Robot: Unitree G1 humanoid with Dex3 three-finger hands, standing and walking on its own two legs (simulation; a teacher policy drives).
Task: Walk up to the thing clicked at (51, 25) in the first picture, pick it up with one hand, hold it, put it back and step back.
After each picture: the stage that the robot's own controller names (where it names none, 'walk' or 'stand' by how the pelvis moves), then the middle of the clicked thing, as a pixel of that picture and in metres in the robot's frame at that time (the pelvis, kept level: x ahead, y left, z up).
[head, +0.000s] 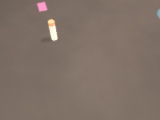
stand; (52, 30) +1.46 +0.36 -0.65
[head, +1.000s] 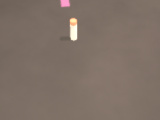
walk; (73, 29) +1.35 +0.16 -0.63
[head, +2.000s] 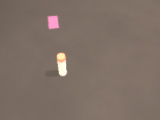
walk; (61, 65) +0.87 +0.19 -0.63
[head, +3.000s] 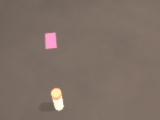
walk; (57, 100) +0.54 +0.19 -0.64
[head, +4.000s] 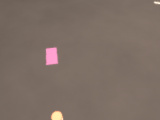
stand; out of the picture +0.42 +0.20 -0.65
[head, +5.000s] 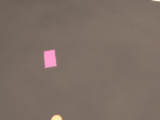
walk; out of the picture +0.40 +0.21 -0.66
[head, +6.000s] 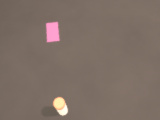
walk; (61, 107) +0.36 +0.16 -0.62
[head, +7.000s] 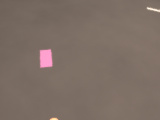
walk; out of the picture +0.37 +0.16 -0.64
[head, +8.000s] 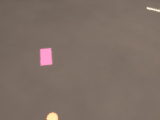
stand; out of the picture +0.42 +0.17 -0.64
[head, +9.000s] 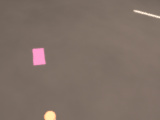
walk; out of the picture +0.44 +0.15 -0.65
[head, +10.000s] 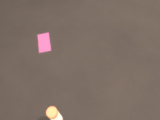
walk; (55, 116) +0.35 +0.23 -0.63
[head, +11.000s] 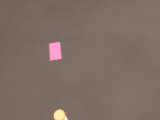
stand; out of the picture +0.39 +0.20 -0.63
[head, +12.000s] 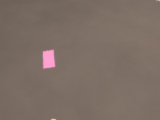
stand; out of the picture +0.36 +0.22 -0.66
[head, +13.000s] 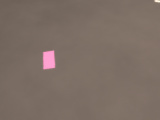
stand; out of the picture +0.35 +0.22 -0.66
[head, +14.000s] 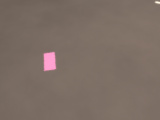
stand; out of the picture +0.35 +0.22 -0.66
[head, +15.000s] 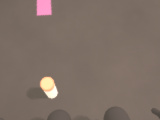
go down; (49, 88) +0.40 +0.19 -0.47
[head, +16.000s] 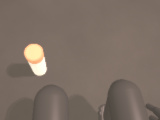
go down; (37, 62) +0.45 +0.19 -0.28
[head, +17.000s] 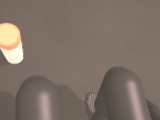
close in; (11, 47) +0.45 +0.21 -0.21
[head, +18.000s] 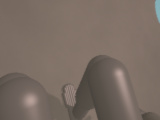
close; out of the picture +0.45 +0.23 -0.17
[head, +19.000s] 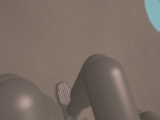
close; out of the picture +0.44 +0.25 -0.17
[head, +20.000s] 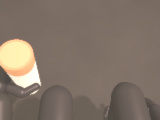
lift; (24, 73) +0.33 +0.20 -0.02
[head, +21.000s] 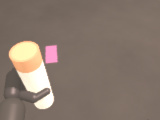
hold; (36, 80) +0.32 +0.16 +0.08
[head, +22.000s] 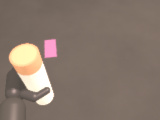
hold; (36, 79) +0.33 +0.16 +0.06
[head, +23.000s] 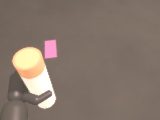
hold; (38, 82) +0.32 +0.16 +0.05
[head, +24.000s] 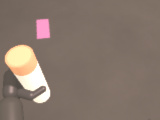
crouch; (32, 79) +0.35 +0.17 +0.00
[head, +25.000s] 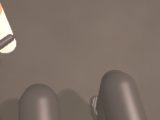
lower; out of the picture +0.49 +0.21 -0.03
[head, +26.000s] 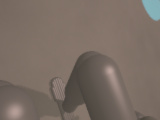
lower; out of the picture +0.47 +0.26 -0.17
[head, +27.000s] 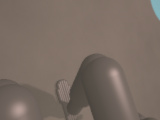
lower; out of the picture +0.47 +0.25 -0.16
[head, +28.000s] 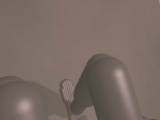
lower; out of the picture +0.44 +0.23 -0.17
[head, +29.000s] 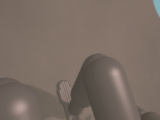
lower; out of the picture +0.44 +0.24 -0.17
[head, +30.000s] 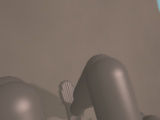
draw back; out of the picture +0.45 +0.22 -0.18
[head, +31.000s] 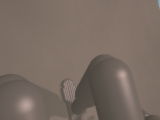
rise; out of the picture +0.45 +0.22 -0.17
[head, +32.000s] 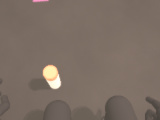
walk; (53, 78) +0.43 +0.16 -0.41
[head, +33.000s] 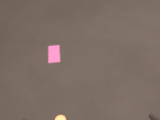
stand; out of the picture +0.38 +0.16 -0.59
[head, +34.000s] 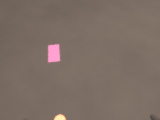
stand; out of the picture +0.38 +0.16 -0.60
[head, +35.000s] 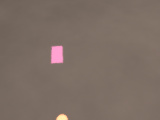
stand; out of the picture +0.38 +0.15 -0.62
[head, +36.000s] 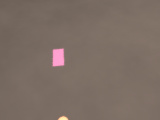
stand; out of the picture +0.38 +0.17 -0.65
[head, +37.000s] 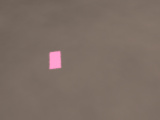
stand; out of the picture +0.37 +0.19 -0.66
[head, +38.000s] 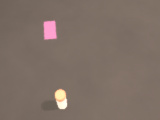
walk; (61, 100) +0.44 +0.13 -0.63
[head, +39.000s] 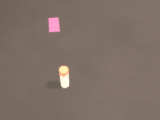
walk; (64, 77) +0.70 +0.12 -0.64
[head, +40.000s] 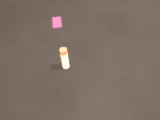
stand; (64, 58) +1.02 +0.22 -0.63
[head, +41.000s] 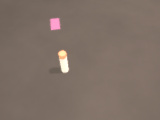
stand; (63, 62) +0.98 +0.19 -0.65
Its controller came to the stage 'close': yes
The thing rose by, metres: 0.70
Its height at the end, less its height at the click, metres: +0.00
